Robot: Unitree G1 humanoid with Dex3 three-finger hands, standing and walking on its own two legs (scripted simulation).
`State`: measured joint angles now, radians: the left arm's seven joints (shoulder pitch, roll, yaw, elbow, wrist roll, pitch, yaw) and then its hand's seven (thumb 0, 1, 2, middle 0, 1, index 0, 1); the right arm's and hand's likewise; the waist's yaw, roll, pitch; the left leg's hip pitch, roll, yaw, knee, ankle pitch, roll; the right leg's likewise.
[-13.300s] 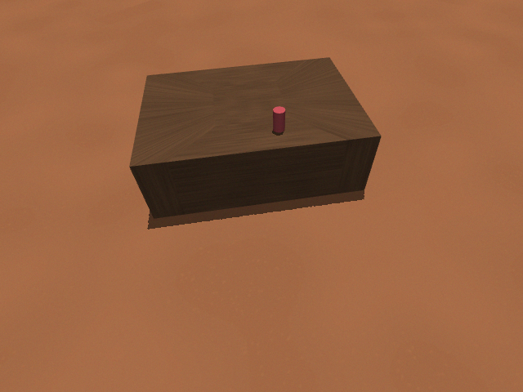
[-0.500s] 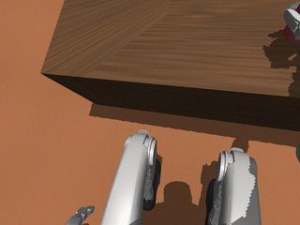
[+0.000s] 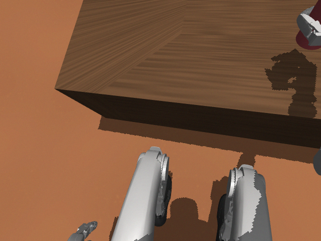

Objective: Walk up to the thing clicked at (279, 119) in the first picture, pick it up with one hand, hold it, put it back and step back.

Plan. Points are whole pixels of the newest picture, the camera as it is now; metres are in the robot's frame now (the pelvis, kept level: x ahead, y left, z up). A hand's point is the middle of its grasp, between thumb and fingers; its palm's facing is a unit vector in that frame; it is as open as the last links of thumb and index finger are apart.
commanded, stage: settle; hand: right
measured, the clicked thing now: out of the picture +0.58 -0.20 +0.04
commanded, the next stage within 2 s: lift in 0.40 s
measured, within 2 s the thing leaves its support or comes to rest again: neither
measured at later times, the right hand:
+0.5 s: hand out of the picture +0.59 -0.19 +0.07, palm faces +0.08 +1.00 -0.03, open 7.8 cm
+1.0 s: hand out of the picture +0.55 -0.19 +0.12, palm faces +0.09 +1.00 -0.03, open 7.8 cm
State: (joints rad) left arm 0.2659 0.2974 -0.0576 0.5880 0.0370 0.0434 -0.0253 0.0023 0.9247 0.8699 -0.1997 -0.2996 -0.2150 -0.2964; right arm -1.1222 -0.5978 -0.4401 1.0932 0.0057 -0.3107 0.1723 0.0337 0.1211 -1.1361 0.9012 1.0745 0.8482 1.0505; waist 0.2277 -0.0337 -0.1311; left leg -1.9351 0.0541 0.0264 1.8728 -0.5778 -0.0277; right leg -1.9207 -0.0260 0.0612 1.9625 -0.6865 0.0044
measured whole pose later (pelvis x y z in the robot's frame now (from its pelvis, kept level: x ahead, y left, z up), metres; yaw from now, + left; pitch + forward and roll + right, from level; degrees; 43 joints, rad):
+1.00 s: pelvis +0.02 +0.00 +0.09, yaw +0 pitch +33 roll +3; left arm 0.27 0.26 -0.02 0.62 0.02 0.02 -0.01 0.00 0.90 0.89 -0.19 -0.29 -0.20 -0.29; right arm -0.87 -0.45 -0.42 0.92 0.07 -0.31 0.14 0.03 0.12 -1.14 0.90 1.08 0.85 1.05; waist 0.17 -0.04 -0.16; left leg -1.61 0.04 0.04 1.60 -0.56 -0.02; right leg -1.59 -0.05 0.05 1.69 -0.67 0.01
